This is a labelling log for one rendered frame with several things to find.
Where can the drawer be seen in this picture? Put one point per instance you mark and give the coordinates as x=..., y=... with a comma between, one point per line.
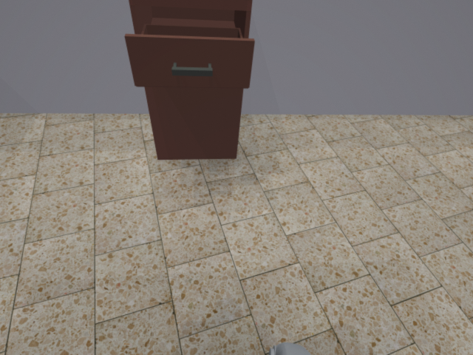
x=152, y=55

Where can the handle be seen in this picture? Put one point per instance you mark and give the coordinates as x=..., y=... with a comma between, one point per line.
x=192, y=71

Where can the cabinet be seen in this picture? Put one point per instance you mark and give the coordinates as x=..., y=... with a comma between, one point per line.
x=194, y=123

